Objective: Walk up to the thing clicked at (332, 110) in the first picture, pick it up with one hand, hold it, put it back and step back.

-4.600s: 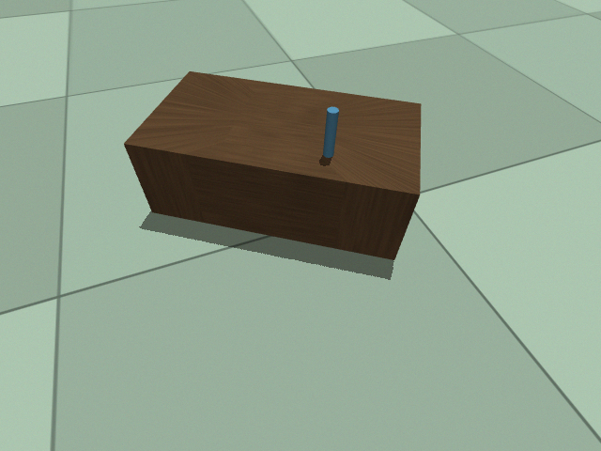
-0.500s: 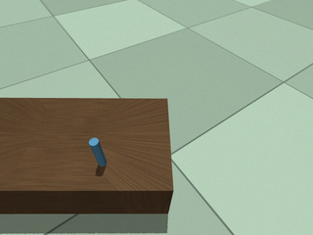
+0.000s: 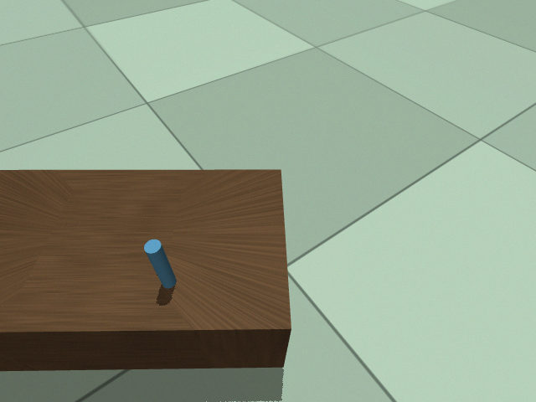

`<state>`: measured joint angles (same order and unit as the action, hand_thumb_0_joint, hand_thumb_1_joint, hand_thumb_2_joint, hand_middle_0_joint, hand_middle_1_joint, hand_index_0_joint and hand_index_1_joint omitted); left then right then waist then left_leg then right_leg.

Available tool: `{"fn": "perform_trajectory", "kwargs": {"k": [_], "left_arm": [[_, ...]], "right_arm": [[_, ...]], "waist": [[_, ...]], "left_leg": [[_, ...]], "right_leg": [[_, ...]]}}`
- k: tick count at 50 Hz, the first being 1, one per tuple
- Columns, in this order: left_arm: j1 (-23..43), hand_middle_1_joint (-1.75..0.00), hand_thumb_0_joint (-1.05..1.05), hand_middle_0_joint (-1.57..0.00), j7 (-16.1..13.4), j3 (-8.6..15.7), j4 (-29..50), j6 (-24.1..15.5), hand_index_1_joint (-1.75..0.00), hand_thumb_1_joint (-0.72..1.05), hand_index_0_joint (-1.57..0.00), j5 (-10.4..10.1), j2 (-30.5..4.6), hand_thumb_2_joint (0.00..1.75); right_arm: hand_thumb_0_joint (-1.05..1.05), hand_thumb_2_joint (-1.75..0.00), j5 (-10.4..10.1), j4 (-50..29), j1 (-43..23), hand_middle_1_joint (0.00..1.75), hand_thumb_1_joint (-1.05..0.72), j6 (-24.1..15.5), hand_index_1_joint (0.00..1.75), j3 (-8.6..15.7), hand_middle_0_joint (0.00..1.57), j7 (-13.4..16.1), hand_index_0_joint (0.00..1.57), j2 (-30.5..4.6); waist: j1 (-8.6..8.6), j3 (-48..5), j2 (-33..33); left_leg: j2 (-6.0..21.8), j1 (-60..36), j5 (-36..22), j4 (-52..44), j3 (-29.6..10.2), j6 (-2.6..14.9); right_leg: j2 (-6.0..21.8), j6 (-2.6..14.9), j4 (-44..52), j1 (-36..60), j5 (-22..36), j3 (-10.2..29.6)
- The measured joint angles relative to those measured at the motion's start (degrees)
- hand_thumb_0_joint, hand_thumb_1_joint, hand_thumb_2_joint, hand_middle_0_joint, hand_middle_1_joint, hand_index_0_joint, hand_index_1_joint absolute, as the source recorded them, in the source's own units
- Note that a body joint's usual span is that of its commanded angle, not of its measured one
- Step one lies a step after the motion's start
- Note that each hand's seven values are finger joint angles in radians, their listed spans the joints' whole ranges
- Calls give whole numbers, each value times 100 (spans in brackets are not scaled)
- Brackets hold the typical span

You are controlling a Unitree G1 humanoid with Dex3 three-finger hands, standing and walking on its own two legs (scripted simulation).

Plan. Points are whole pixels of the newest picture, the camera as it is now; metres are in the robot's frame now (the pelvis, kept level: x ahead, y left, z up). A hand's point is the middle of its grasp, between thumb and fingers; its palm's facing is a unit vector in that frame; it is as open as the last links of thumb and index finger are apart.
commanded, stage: stand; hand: left
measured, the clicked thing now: (161, 265) +0.49 +0.27 -0.30
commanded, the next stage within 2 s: go down in 1.86 s
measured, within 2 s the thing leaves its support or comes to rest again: neither
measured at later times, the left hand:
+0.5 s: hand out of the picture +0.08 +0.24 -0.15, palm faces -0.03 -0.94 -0.35, open 7.4 cm
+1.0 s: hand out of the picture +0.09 +0.24 -0.15, palm faces -0.04 -0.94 -0.35, open 7.4 cm
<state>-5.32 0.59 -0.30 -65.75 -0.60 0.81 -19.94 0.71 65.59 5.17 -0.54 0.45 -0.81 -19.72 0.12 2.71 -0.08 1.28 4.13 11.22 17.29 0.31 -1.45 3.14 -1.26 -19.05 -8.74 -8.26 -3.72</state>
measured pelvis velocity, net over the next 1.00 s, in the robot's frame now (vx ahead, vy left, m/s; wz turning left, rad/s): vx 0.00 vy -0.01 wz -0.01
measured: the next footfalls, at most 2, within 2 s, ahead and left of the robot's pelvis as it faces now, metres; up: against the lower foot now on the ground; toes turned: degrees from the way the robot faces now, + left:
none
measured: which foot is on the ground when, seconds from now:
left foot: down 0.00-1.00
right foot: down 0.00-1.00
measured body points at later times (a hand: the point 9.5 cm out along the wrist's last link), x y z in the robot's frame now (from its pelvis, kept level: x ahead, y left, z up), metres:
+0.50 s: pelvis +0.00 -0.01 +0.00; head +0.01 -0.02 +0.45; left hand +0.08 +0.29 -0.13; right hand +0.08 -0.31 -0.14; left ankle -0.02 +0.13 -0.75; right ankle +0.02 -0.13 -0.75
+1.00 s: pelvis +0.00 -0.01 +0.00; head +0.01 -0.02 +0.45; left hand +0.09 +0.29 -0.13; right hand +0.07 -0.31 -0.14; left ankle -0.02 +0.13 -0.75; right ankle +0.02 -0.13 -0.75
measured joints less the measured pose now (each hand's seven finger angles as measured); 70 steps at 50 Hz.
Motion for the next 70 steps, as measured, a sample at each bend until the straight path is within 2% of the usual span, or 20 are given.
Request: {"fn": "perform_trajectory", "kwargs": {"k": [26,70], "left_arm": [[-9,-30,1,-21,0,14,56,4,-30,91,-20,-9,-26,89],[-85,-30,1,-21,1,-11,82,19,-30,91,-20,-10,-41,89]], "right_arm": [[0,-90,8,-38,92,30,-90,32,30,-42,20,6,20,-45],[0,-90,14,-74,156,30,-90,13,30,-85,20,26,20,-46]], "waist": [[-6,-24,-47],[-21,-13,-25]], "left_leg": [[164,-15,35,28,-43,-127],[162,-86,75,-49,50,-116]], "right_leg": [[-159,130,-8,27,-38,-55],[-163,115,-33,12,-98,35]]}}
